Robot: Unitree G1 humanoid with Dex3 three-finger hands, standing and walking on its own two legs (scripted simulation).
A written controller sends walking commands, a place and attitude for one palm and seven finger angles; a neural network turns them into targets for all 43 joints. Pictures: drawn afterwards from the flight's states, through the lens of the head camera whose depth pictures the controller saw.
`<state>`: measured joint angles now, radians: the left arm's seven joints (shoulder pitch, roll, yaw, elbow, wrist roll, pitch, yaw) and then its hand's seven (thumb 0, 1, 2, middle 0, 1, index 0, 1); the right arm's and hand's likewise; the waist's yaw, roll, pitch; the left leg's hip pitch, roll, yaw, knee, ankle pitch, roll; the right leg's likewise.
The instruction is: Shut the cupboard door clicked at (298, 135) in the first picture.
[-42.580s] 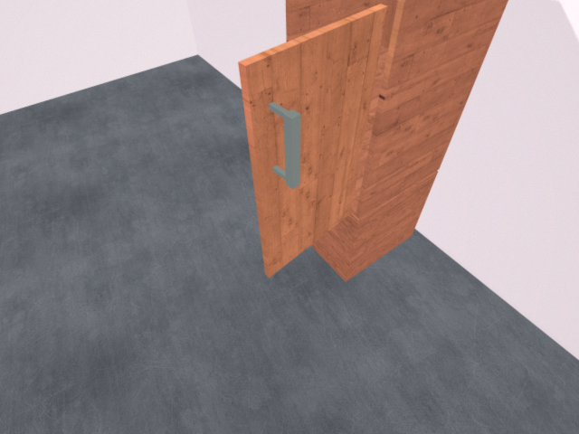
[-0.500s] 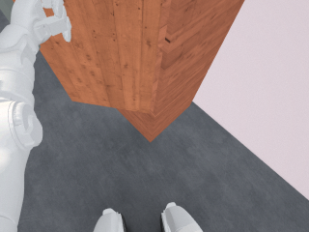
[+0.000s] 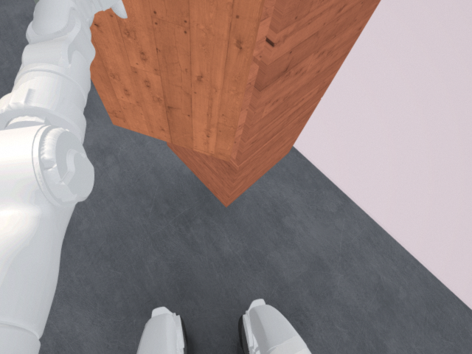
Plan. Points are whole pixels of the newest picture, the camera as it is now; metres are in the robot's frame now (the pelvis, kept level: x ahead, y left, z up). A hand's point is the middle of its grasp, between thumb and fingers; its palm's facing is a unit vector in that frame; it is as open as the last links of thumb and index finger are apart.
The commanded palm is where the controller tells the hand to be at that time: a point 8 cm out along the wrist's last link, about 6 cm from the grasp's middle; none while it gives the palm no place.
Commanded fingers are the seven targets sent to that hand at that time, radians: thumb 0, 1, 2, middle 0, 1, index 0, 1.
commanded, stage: pull the fist back off the door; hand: left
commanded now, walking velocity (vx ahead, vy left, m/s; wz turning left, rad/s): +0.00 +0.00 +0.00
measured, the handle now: out of the picture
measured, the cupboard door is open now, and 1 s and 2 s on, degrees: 30 27 27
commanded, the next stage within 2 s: draw the hand back to the body in 0.74 s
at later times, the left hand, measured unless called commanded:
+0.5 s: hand (127, 11) +0.57 +0.06 +0.16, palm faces +0.07 -1.00 +0.00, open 3.1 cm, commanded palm +0.53 +0.10 +0.16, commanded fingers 0.00 0.90 0.90 -1.30 -1.50 -1.30 -1.50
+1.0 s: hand (123, 31) +0.52 +0.07 +0.18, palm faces +0.08 -1.00 +0.00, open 3.1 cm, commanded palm +0.46 +0.13 +0.18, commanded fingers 0.00 0.90 0.90 -1.30 -1.50 -1.30 -1.50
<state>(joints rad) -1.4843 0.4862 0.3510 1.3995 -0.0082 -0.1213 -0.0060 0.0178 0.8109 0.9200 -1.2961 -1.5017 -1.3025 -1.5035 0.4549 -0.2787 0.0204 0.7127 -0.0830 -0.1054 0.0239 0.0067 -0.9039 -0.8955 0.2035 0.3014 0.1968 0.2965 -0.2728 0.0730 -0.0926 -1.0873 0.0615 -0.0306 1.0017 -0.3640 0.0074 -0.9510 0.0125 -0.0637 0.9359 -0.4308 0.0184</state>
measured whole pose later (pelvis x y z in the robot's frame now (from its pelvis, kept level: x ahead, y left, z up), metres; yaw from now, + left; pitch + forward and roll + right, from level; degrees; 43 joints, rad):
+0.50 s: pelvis +0.03 -0.01 +0.03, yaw -1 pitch +19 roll -2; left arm -1.08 0.30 0.33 1.21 0.00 -0.28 0.12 0.01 0.90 0.90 -1.29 -1.50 -1.30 -1.50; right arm 0.52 -0.26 -0.03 0.71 -0.07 -0.02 0.08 0.01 -0.90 -0.90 0.20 0.30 0.20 0.30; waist -0.20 0.07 -0.12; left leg -0.79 0.07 0.03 0.81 -0.35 -0.01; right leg -0.69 0.02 -0.01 0.77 -0.41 0.01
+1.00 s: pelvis +0.02 -0.03 +0.04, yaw +0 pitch +13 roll +0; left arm -0.92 0.22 0.28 1.09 -0.06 -0.30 0.08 0.01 0.90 0.90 -1.30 -1.50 -1.30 -1.50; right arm 0.34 -0.24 -0.01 0.67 -0.01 -0.02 0.03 0.01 -0.91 -0.90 0.20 0.30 0.20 0.30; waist -0.12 0.05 -0.11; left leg -0.66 0.06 0.03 0.75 -0.32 -0.02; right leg -0.58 0.01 -0.01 0.76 -0.41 -0.01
